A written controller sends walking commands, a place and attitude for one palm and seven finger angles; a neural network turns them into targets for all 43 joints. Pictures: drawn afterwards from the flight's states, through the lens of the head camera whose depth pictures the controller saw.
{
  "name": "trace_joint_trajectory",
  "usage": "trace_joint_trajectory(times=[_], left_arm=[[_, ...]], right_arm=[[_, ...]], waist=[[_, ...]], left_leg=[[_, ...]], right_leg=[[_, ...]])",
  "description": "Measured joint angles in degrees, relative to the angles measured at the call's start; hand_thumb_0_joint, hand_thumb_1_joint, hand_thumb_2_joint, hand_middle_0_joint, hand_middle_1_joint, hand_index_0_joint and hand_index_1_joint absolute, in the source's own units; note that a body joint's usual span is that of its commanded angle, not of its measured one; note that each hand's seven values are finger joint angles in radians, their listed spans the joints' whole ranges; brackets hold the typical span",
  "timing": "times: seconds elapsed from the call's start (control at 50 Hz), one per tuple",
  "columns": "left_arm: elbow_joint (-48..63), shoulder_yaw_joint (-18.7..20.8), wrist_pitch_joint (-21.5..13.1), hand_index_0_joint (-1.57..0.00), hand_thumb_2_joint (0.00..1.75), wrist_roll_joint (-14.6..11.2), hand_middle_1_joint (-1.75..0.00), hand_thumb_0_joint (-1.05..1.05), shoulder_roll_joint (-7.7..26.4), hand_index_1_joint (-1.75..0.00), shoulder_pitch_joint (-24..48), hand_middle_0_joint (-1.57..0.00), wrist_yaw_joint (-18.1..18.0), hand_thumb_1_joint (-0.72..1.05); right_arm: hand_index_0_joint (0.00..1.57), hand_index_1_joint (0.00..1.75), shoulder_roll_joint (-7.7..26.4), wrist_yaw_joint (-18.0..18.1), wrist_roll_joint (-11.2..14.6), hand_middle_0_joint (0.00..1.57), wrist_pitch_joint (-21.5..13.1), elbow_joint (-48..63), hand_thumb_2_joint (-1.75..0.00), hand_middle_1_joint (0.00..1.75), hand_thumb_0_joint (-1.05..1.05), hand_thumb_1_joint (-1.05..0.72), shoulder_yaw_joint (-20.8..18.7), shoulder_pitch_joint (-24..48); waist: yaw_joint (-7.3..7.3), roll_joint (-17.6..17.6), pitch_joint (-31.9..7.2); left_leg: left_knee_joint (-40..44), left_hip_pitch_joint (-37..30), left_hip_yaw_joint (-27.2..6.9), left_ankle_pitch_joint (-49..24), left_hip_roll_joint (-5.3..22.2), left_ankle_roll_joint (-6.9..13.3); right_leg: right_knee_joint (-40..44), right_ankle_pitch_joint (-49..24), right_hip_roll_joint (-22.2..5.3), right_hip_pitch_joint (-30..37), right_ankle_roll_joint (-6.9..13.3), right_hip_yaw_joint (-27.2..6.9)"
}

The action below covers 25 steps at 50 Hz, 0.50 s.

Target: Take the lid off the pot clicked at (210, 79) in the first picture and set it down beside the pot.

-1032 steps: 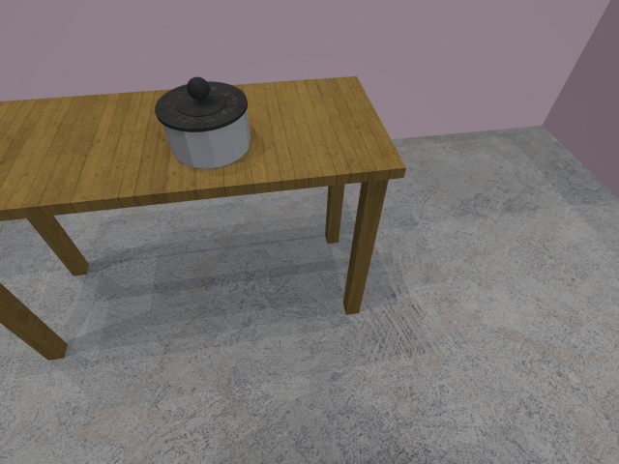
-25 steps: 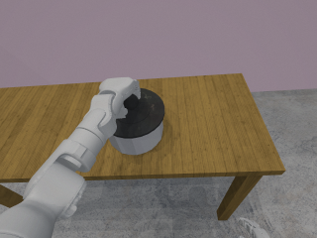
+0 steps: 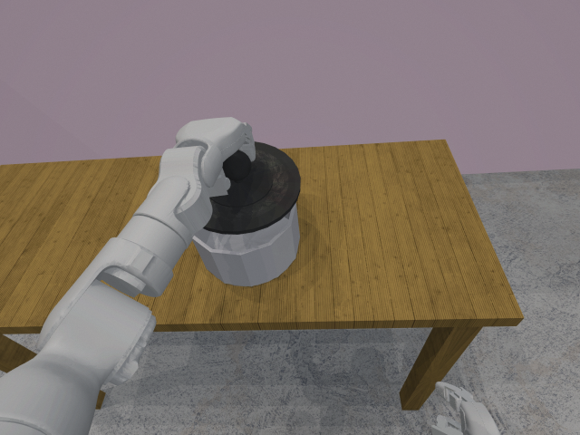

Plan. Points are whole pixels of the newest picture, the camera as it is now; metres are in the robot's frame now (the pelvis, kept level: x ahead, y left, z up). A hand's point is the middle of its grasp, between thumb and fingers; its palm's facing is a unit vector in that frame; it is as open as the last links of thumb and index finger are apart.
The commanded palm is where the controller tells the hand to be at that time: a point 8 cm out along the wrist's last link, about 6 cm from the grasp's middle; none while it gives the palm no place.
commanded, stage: lift the lid straight up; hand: left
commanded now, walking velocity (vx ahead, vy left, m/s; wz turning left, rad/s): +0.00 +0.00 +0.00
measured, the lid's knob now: (236, 165) +0.47 +0.09 +0.13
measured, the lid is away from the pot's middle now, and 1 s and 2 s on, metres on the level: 0.01 0.02 0.08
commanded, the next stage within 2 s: move the lid sideways beside the pot in 1.24 s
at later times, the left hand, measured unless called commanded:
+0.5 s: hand (211, 153) +0.44 +0.11 +0.18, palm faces -0.23 -0.03 -0.97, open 8.1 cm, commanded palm +0.42 +0.11 +0.27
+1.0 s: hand (193, 127) +0.44 +0.12 +0.23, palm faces -0.17 -0.04 -0.99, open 8.1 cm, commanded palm +0.42 +0.12 +0.31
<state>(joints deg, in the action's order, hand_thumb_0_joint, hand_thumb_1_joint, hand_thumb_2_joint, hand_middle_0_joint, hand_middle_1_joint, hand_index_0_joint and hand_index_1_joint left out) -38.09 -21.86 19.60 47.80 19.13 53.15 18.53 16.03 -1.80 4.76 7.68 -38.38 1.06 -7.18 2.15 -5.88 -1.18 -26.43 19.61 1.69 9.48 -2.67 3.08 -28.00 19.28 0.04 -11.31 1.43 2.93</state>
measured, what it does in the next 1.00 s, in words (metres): stands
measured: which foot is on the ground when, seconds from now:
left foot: down 0.00-1.00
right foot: down 0.00-1.00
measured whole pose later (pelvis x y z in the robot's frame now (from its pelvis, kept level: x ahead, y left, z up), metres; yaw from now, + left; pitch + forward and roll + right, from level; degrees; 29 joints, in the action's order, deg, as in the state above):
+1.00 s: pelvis -0.02 +0.02 +0.00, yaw +1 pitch +1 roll +0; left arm -39.7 -21.8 20.9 47.9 21.0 65.5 24.3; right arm 15.7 -1.6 4.4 5.0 -39.1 2.1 -7.2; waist 1.6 -5.7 -0.7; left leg -24.8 19.0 1.5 7.2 -3.8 4.4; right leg -27.1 17.5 -1.0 -10.9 0.1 3.1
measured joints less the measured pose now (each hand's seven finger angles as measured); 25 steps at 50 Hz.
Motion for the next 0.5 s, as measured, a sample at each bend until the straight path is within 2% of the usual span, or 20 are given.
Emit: trace_joint_trajectory(times=[0.26,0.36,0.5], left_arm=[[1.1,0.7,0.5,-0.53,0.97,-0.1,-1.1,0.11,0.9,-0.81,2.4,-1.21,2.0,0.29],[1.3,0.0,1.3,-0.53,0.97,0.3,-1.1,0.11,1.4,-0.81,3.7,-1.21,3.2,0.29],[1.1,-0.8,1.3,-0.53,0.97,-0.4,-1.1,0.11,0.7,-0.81,5.9,-1.21,4.2,0.29]], right_arm=[[0.19,0.29,0.0,-0.2,-0.1,0.19,-0.2,-0.3,-0.9,0.3,0.01,-0.91,0.4,0.6],[0.19,0.29,-0.1,-0.4,0.0,0.19,-0.3,-0.2,-0.9,0.3,0.01,-0.91,0.4,0.4],[0.19,0.29,-0.1,-0.5,-0.1,0.19,-0.9,-0.6,-0.9,0.3,0.01,-0.91,0.4,0.3]], waist=[[-0.32,0.0,0.3],[-0.32,0.0,0.4],[-0.54,-0.3,0.5]], left_leg=[[0.4,-0.4,0.0,-0.3,-0.2,0.2],[0.5,-0.4,-0.1,-0.6,-0.3,0.3],[0.7,-0.4,-0.4,-1.0,-0.8,0.7]], right_leg=[[0.3,-0.3,-0.1,0.4,-0.2,0.0],[0.4,-0.5,-0.3,0.4,-0.3,0.1],[0.3,-0.6,-0.7,0.4,-0.6,0.5]])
